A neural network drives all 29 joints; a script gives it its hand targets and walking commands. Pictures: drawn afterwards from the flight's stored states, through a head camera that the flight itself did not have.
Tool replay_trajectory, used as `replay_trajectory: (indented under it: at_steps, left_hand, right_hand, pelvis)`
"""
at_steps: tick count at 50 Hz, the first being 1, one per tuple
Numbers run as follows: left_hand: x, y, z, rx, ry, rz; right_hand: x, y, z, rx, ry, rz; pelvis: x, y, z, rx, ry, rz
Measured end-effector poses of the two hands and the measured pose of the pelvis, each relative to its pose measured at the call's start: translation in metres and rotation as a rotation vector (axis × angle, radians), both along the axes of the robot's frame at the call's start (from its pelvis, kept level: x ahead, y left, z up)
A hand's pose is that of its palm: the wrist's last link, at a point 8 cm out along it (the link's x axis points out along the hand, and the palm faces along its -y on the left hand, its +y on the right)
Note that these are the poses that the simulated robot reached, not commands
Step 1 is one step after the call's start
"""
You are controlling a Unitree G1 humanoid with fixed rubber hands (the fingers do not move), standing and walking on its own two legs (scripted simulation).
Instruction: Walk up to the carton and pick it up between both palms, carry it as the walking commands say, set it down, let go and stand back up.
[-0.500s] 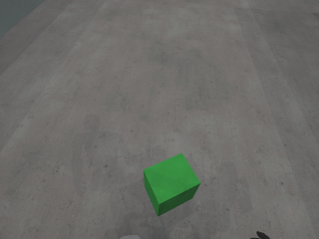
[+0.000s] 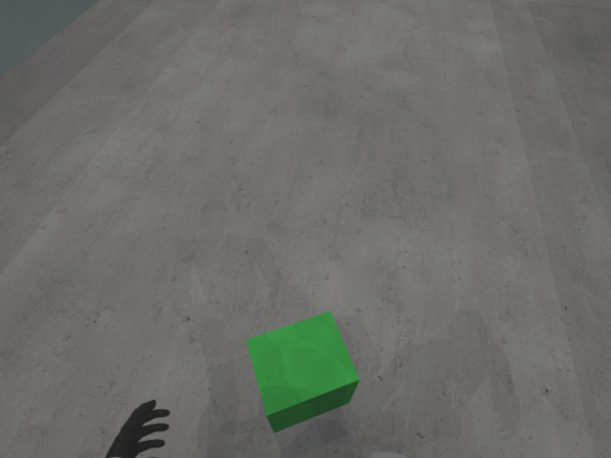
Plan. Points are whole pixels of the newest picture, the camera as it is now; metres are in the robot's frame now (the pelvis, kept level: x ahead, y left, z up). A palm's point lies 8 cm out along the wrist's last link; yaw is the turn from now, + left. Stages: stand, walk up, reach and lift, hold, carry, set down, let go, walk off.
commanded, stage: walk up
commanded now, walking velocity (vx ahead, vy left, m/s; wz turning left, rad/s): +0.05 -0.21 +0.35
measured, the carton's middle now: (301, 373) +0.39 +0.00 -0.63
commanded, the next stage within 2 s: none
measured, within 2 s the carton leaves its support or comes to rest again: neither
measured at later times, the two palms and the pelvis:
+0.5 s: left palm out of the picture -0.03 +0.25 -0.11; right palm (478, 391) +0.20 -0.25 -0.10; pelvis +0.02 -0.02 +0.02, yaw +8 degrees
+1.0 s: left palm out of the picture +0.02 +0.23 -0.10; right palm out of the picture +0.07 -0.27 -0.12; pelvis +0.00 -0.03 +0.02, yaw +7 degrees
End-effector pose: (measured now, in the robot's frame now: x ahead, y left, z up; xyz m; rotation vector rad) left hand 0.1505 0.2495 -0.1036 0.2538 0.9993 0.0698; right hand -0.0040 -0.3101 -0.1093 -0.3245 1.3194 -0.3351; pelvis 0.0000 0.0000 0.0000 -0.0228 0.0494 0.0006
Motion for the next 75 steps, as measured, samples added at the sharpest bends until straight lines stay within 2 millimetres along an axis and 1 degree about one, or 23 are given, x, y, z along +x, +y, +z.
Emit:
replay_trajectory:
  at_steps: [1,3,5,7,12,16,20,22,25,27,29,33,36,39,43,49,54,58,62,65,71,75]
  left_hand:
    - [-0.005,-0.008,0.001,0.002,0.013,0.015]
    - [-0.019,-0.021,0.005,0.011,0.045,0.047]
    - [-0.035,-0.030,0.009,0.026,0.082,0.081]
    - [-0.051,-0.035,0.010,0.039,0.114,0.115]
    - [-0.081,-0.042,0.009,0.056,0.171,0.190]
    - [-0.105,-0.035,0.005,0.068,0.196,0.262]
    - [-0.146,-0.018,0.007,0.094,0.265,0.331]
    - [-0.165,-0.012,0.005,0.083,0.304,0.343]
    - [-0.181,-0.003,-0.006,0.045,0.339,0.353]
    - [-0.186,0.006,-0.016,0.018,0.339,0.357]
    - [-0.183,0.013,-0.019,0.005,0.329,0.365]
    - [-0.166,0.019,-0.018,-0.016,0.299,0.354]
    - [-0.155,0.018,-0.017,-0.024,0.278,0.337]
    - [-0.143,0.013,-0.015,-0.020,0.255,0.317]
    - [-0.132,0.001,-0.011,0.006,0.216,0.293]
    - [-0.128,-0.022,0.001,0.007,0.190,0.273]
    - [-0.130,-0.034,0.002,0.001,0.195,0.275]
    - [-0.136,-0.041,-0.001,-0.007,0.215,0.281]
    - [-0.144,-0.045,-0.005,-0.014,0.238,0.291]
    - [-0.149,-0.043,-0.007,-0.008,0.240,0.309]
    - [-0.159,-0.032,-0.011,-0.001,0.253,0.347]
    - [-0.171,-0.028,-0.015,0.009,0.293,0.362]
  right_hand:
    - [0.011,-0.005,-0.003,0.011,-0.005,0.011]
    - [0.038,-0.005,-0.006,0.051,-0.030,0.044]
    - [0.066,0.000,-0.008,0.103,-0.067,0.077]
    - [0.089,0.007,-0.010,0.153,-0.097,0.103]
    - [0.132,0.025,-0.012,0.235,-0.136,0.152]
    - [0.160,0.030,-0.008,0.240,-0.152,0.205]
    - [0.188,0.035,0.001,0.224,-0.179,0.265]
    - [0.198,0.044,0.007,0.220,-0.203,0.291]
    - [0.205,0.062,0.012,0.207,-0.239,0.320]
    - [0.203,0.072,0.012,0.184,-0.261,0.331]
    - [0.194,0.079,0.015,0.175,-0.255,0.332]
    - [0.170,0.087,0.021,0.161,-0.237,0.319]
    - [0.155,0.086,0.020,0.163,-0.228,0.297]
    - [0.139,0.078,0.013,0.168,-0.210,0.267]
    - [0.117,0.058,0.000,0.184,-0.167,0.218]
    - [0.079,0.038,-0.008,0.209,-0.084,0.170]
    - [0.054,0.027,-0.011,0.206,-0.026,0.146]
    - [0.039,0.022,-0.012,0.202,0.008,0.132]
    - [0.031,0.021,-0.012,0.201,0.034,0.129]
    - [0.033,0.021,-0.013,0.194,0.041,0.142]
    - [0.056,0.027,-0.009,0.176,0.005,0.194]
    - [0.073,0.028,-0.005,0.157,-0.039,0.216]
  pelvis:
    - [0.002,-0.006,0.002,0.001,-0.003,0.010]
    - [0.007,-0.017,0.008,0.013,-0.008,0.030]
    - [0.012,-0.026,0.013,0.022,-0.014,0.046]
    - [0.017,-0.034,0.017,0.028,-0.021,0.056]
    - [0.025,-0.048,0.018,0.034,-0.032,0.070]
    - [0.025,-0.051,0.017,0.038,-0.031,0.095]
    - [0.020,-0.043,0.019,0.052,-0.029,0.121]
    - [0.018,-0.037,0.020,0.054,-0.031,0.126]
    - [0.016,-0.024,0.016,0.045,-0.036,0.133]
    - [0.014,-0.013,0.010,0.030,-0.039,0.141]
    - [0.012,-0.008,0.012,0.035,-0.048,0.146]
    - [0.008,-0.003,0.018,0.017,-0.058,0.148]
    - [0.005,-0.003,0.020,0.012,-0.061,0.144]
    - [0.001,-0.007,0.019,0.016,-0.062,0.136]
    - [-0.001,-0.017,0.015,0.037,-0.067,0.126]
    - [-0.003,-0.030,0.021,0.034,-0.073,0.128]
    - [-0.004,-0.038,0.022,0.031,-0.073,0.124]
    - [-0.003,-0.041,0.023,0.028,-0.070,0.122]
    - [-0.003,-0.043,0.022,0.025,-0.067,0.128]
    - [-0.003,-0.043,0.020,0.019,-0.064,0.147]
    - [-0.002,-0.038,0.018,0.019,-0.060,0.170]
    - [-0.001,-0.040,0.017,0.025,-0.053,0.172]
